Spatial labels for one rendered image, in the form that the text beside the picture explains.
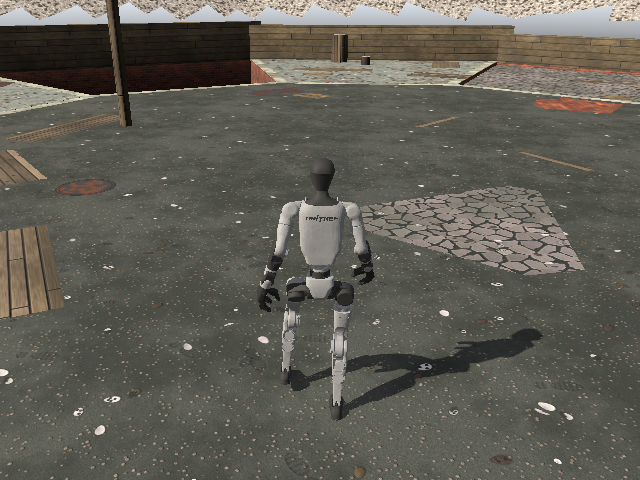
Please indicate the robot right upper arm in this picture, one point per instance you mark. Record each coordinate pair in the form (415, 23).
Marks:
(353, 212)

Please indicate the robot right hand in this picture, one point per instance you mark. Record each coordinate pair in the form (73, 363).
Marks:
(367, 279)

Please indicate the humanoid robot torso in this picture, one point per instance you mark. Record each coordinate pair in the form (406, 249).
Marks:
(320, 239)

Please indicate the robot right thigh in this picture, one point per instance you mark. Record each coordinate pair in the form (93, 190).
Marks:
(342, 307)

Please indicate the robot left hand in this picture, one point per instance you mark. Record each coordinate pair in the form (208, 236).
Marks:
(262, 298)

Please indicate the robot left upper arm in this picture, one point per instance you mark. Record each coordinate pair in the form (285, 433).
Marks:
(289, 211)

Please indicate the robot left forearm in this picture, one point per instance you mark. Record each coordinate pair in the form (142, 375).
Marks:
(271, 269)

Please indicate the robot right forearm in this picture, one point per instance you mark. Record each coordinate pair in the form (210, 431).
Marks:
(366, 260)

